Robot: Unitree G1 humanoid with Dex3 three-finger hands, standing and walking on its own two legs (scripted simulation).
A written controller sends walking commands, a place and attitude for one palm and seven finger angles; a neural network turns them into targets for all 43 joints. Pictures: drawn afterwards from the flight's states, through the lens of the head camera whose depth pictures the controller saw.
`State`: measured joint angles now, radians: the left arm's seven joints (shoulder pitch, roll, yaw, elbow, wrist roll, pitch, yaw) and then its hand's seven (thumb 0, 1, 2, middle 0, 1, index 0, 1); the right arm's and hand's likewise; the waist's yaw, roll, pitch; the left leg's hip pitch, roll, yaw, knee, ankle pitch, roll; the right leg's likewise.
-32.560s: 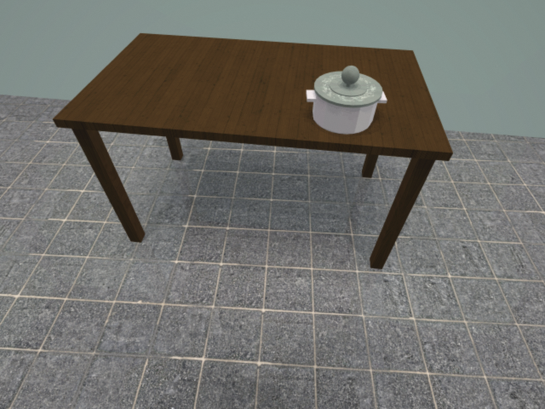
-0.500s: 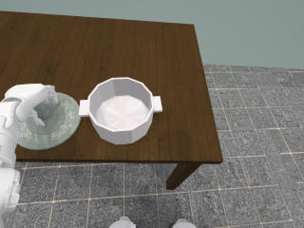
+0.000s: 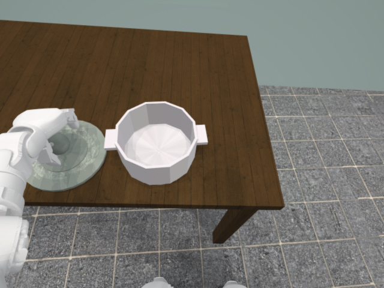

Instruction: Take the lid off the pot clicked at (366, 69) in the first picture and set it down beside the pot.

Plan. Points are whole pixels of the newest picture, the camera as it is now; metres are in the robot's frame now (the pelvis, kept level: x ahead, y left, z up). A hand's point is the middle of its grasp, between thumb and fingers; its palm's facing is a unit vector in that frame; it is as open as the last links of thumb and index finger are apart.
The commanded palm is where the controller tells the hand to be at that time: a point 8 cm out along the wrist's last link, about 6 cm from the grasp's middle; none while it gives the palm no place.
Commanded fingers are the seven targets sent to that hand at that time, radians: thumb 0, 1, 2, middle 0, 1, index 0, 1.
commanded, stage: raise the empty hand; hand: left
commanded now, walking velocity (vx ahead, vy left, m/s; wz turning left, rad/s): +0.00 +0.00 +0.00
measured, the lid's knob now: (57, 143) +0.43 +0.31 -0.02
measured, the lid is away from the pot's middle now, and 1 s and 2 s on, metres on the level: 0.23 0.23 0.23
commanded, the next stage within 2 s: draw the hand back to the body in 1.20 s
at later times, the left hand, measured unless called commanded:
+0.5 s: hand (42, 122) +0.43 +0.31 +0.07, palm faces -0.41 -0.07 -0.91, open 11.0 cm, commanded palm +0.44 +0.30 +0.13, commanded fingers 0.00 -0.01 0.64 -0.34 -0.87 -0.34 -0.87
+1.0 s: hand (29, 104) +0.43 +0.31 +0.12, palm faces -0.39 -0.07 -0.92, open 11.0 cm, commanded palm +0.44 +0.30 +0.18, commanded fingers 0.00 -0.01 0.64 -0.34 -0.87 -0.34 -0.87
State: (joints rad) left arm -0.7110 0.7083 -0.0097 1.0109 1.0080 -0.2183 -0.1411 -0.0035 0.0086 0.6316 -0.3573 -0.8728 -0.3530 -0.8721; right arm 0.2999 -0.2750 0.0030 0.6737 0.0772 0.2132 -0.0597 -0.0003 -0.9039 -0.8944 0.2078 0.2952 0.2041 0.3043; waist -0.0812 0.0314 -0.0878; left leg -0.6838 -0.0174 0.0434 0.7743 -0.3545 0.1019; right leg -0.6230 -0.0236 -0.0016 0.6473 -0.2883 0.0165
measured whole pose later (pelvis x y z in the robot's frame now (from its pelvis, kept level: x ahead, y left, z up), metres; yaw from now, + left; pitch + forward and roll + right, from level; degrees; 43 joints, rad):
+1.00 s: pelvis +0.02 -0.02 +0.02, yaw +2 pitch +10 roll -2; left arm -0.78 0.77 -0.01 0.87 0.93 -0.19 -0.36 0.00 0.00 0.64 -0.36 -0.87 -0.36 -0.87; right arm 0.25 -0.28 0.02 0.66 0.10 0.19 -0.09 0.00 -0.90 -0.89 0.21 0.30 0.20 0.30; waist -0.05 0.04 -0.05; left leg -0.44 -0.03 0.02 0.56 -0.28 0.08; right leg -0.38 -0.03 -0.03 0.44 -0.23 0.04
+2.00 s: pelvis +0.02 -0.03 +0.03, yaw +2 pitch +0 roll -1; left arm -0.40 0.48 0.22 0.46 0.07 -0.13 0.01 0.00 0.01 0.64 -0.36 -0.86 -0.36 -0.86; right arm 0.20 -0.20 0.10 0.62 0.07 0.05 -0.10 0.00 -0.90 -0.89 0.21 0.30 0.20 0.30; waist 0.00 -0.01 0.04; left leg -0.20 -0.03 0.02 0.44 -0.24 0.06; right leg -0.16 -0.03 -0.02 0.36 -0.21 0.02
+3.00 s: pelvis +0.02 -0.09 +0.03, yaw +2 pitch -5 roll -1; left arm 0.22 0.33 0.32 -0.14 -0.10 -0.07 0.10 0.01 0.88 0.90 -0.21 -0.31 -0.21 -0.31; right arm 0.15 -0.24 0.04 0.68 0.03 -0.08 -0.08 0.01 -0.90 -0.90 0.21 0.30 0.20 0.30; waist 0.04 0.07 0.03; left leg -0.09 0.04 0.00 0.41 -0.24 -0.02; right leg -0.06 0.04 -0.05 0.36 -0.22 -0.04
